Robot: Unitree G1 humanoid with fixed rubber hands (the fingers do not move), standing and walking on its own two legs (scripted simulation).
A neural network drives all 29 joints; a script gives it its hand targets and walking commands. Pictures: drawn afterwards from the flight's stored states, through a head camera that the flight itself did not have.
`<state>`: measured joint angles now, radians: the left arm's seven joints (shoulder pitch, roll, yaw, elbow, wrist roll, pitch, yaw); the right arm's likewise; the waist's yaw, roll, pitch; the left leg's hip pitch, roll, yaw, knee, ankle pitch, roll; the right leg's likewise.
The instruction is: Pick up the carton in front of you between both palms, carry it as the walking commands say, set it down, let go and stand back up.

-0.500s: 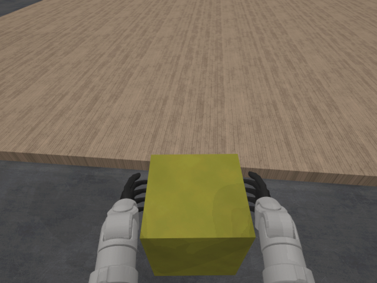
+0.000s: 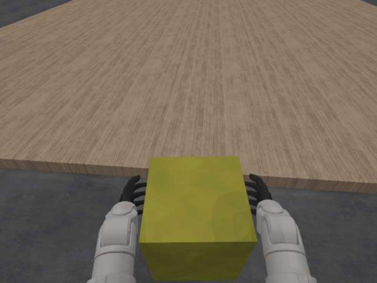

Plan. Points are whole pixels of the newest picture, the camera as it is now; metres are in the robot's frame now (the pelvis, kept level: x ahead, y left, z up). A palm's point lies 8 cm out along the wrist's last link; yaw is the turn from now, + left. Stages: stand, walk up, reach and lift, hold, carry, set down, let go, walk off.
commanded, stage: hold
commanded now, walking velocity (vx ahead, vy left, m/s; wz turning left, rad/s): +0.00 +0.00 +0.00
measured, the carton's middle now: (194, 220) +0.30 +0.00 -0.03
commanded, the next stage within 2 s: carry in 1.08 s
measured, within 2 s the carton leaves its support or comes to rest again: neither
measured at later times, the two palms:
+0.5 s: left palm (126, 208) +0.28 +0.15 +0.05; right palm (265, 206) +0.28 -0.15 +0.05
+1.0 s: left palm (126, 207) +0.28 +0.15 +0.05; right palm (264, 206) +0.28 -0.15 +0.05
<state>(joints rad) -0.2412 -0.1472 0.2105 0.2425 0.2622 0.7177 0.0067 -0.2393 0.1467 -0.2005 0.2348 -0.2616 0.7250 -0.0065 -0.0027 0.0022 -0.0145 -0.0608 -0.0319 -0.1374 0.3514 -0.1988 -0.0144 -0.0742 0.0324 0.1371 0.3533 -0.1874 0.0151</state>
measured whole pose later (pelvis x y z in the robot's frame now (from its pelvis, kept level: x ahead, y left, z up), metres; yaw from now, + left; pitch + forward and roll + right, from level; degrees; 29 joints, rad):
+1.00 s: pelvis +0.00 +0.00 +0.00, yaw +0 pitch -7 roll +0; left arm -0.26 -0.15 0.22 0.24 0.28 0.77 0.00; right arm -0.26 0.15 -0.21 0.23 -0.28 0.77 0.01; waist 0.00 0.00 0.00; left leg -0.03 -0.03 -0.13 0.34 -0.19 -0.01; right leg -0.05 0.03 0.13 0.35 -0.18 0.01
